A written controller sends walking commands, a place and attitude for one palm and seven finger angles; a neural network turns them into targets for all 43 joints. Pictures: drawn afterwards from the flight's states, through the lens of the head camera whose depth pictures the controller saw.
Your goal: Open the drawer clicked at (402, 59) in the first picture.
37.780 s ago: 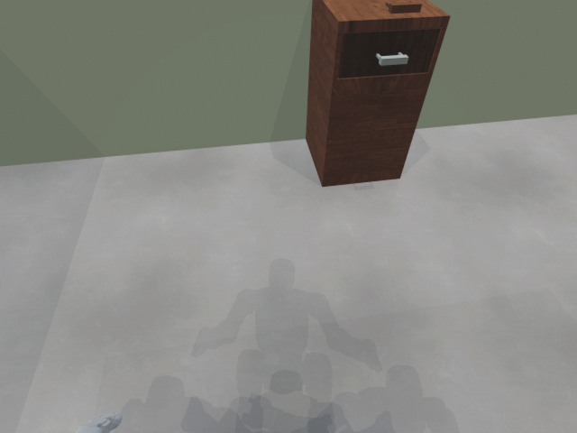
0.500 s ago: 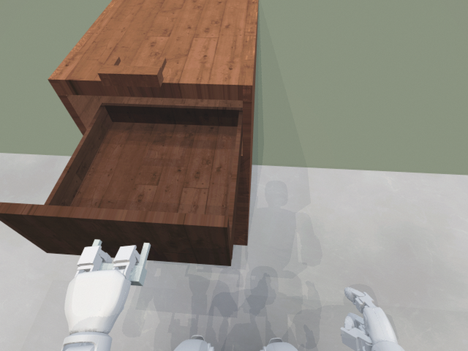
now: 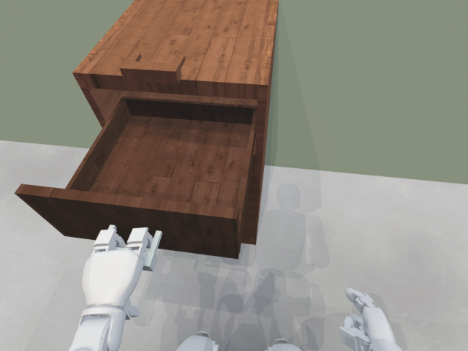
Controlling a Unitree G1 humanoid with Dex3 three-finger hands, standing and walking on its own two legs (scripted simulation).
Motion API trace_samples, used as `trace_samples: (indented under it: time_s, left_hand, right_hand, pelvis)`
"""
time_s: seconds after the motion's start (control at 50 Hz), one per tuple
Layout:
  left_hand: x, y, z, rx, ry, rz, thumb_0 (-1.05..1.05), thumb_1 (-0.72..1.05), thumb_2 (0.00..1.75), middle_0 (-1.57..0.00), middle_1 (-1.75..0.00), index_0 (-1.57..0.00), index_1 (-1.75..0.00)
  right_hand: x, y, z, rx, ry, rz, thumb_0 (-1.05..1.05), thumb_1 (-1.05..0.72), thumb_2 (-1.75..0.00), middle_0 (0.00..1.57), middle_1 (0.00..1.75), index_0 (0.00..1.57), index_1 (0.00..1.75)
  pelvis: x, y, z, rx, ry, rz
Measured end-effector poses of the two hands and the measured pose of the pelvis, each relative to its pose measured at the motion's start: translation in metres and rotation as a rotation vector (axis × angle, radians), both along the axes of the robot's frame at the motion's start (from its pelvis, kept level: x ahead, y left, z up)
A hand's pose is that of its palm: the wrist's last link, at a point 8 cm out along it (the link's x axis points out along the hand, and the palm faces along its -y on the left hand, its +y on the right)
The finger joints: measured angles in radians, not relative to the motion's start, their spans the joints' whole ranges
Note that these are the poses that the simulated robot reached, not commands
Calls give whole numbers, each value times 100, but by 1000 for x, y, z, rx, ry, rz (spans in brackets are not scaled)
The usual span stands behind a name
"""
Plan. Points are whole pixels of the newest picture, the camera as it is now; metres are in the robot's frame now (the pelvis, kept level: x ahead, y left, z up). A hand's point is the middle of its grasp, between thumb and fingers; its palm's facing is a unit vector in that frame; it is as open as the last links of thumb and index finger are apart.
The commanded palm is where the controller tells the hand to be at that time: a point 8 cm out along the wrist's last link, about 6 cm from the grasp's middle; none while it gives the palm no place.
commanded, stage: lift the hand off the handle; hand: left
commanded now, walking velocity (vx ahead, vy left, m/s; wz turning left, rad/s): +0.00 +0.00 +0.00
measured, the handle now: (129, 245) +0.30 +0.22 -0.01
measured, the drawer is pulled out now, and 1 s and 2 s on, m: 0.29 0.29 0.29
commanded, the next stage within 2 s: none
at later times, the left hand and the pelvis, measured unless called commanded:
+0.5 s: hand (128, 275) +0.25 +0.21 -0.03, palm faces +0.01 -0.06 -1.00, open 13.8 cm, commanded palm +0.23 +0.21 +0.02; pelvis -0.02 +0.01 +0.00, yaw +0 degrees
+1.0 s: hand (122, 263) +0.26 +0.21 +0.01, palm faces +0.04 -0.10 -0.99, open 13.8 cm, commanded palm +0.24 +0.21 +0.06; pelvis +0.00 +0.02 +0.02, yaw +0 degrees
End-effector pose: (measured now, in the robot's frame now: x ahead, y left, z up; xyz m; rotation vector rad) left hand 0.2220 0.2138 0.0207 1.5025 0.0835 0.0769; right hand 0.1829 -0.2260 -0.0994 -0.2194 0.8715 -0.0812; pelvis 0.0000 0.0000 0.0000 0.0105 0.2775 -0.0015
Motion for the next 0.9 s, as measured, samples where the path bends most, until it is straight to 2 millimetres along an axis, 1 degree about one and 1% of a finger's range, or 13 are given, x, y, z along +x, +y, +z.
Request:
trace_samples:
  time_s: [0.08, 0.18, 0.3, 0.44, 0.5, 0.58, 0.74, 0.9]
  left_hand:
    - [-1, 1, -1, 0, -5, -13, 0, -39, 35, -28, -123, -33, -121]
    - [-3, 2, 0, -10, -4, -21, 0, -46, 32, -27, -121, -33, -120]
    - [-3, 3, -1, 2, -22, -35, 0, -49, 30, -28, -122, -32, -120]
    - [2, 2, -2, 11, -31, -35, 0, -49, 30, -30, -122, -32, -120]
    - [7, 2, -1, 8, -18, -31, 0, -49, 30, -31, -122, -32, -120]
    - [13, 2, 5, -6, -4, -26, 0, -49, 30, -32, -122, -33, -120]
    - [12, 5, 18, -29, 3, -38, 0, -49, 30, -34, -120, -33, -120]
    - [11, 6, 26, -30, -18, -43, 0, -49, 30, -33, -120, -33, -120]
  right_hand:
    - [-4, -5, 0, -12, -1, -7, 1, -90, -89, 20, 30, 20, 30]
    - [-11, -8, 0, -17, 6, -23, 1, -91, -89, 20, 30, 20, 30]
    - [-19, -7, -5, -25, 31, -28, 1, -91, -89, 20, 30, 20, 30]
    - [-29, 0, -12, -15, 63, -30, 1, -91, -89, 20, 30, 20, 30]
    - [-32, 3, -12, -9, 70, -35, 1, -91, -89, 20, 30, 20, 30]
    - [-35, 6, -6, -3, 67, -50, 1, -91, -89, 20, 30, 20, 30]
    - [-33, 3, 10, -10, 41, -67, 1, -90, -89, 20, 30, 20, 30]
    - [-20, 0, 19, -26, 27, -45, 1, -91, -89, 20, 30, 20, 30]
  pelvis:
    - [-3, 0, -1, -1, -2, 1]
    - [-5, 1, -1, -1, -6, -4]
    - [-9, 4, -3, -5, -5, 2]
    - [-14, 7, -4, -9, -6, 8]
    - [-15, 7, -2, -9, -11, 8]
    - [-14, 8, 3, -10, -24, 3]
    - [-9, 11, 13, -11, -45, -6]
    - [-4, 15, 16, -14, -55, -2]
